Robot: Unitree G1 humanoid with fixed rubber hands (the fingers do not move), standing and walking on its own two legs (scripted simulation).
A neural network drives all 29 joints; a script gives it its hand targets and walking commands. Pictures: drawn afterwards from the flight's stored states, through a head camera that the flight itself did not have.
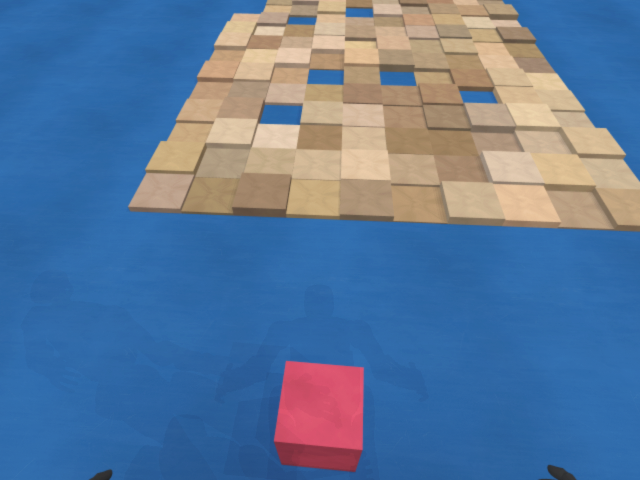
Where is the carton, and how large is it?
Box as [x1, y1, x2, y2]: [274, 361, 363, 471]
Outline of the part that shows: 286,361 274,437 274,443 281,464 354,471 362,449 363,367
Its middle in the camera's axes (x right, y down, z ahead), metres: +0.01 +0.49 +1.07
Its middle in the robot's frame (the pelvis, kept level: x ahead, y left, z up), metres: +0.39 +0.01 -0.66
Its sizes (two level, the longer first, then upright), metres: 0.210 0.200 0.250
